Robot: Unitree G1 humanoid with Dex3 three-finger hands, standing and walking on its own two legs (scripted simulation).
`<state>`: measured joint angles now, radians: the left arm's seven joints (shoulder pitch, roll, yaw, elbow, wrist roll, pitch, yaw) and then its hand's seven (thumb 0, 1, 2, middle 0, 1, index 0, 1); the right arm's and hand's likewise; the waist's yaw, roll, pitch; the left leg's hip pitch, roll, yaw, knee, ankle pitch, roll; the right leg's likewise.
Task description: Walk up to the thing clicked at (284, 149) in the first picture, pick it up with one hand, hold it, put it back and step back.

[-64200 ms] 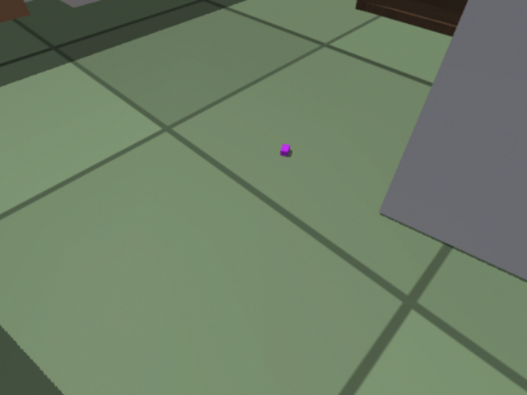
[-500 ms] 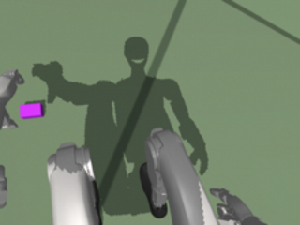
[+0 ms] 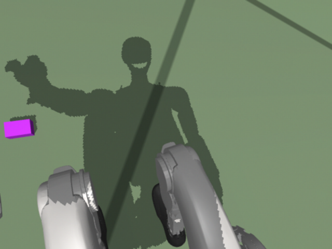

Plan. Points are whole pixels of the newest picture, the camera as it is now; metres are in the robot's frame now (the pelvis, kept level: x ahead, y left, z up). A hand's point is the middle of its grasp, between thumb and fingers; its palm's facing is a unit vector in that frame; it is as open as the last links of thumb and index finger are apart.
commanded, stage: home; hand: left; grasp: from above
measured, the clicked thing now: (19, 129) +0.46 +0.31 -0.32
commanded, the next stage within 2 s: none
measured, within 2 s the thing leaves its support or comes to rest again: neither
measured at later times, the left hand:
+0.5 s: hand out of the picture +0.28 +0.28 +0.07, palm faces -0.10 -0.81 -0.58, open 7.5 cm
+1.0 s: hand out of the picture +0.22 +0.23 +0.29, palm faces +0.24 -0.95 -0.21, open 7.4 cm
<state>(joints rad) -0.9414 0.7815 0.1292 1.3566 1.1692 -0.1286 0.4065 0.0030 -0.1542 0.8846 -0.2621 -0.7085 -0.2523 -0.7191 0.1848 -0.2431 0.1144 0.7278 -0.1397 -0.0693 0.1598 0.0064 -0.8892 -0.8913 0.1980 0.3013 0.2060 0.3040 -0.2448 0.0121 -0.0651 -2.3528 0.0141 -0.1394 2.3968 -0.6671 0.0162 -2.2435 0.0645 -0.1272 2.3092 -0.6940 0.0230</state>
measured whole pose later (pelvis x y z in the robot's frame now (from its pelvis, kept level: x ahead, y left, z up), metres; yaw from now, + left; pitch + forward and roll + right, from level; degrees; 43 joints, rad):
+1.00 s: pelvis +0.06 +0.01 +0.36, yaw +11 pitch +15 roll -4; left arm 0.37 0.24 0.06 0.00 -0.07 0.41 0.07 0.01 0.90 0.90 -0.20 -0.30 -0.21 -0.30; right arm 0.29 -0.21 0.06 0.55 0.04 -0.14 -0.16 0.02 -0.90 -0.90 0.20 0.30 0.21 0.30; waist -0.08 0.05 -0.18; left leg -0.91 0.01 -0.07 1.15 -0.50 0.01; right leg -0.83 0.04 -0.05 1.07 -0.51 0.00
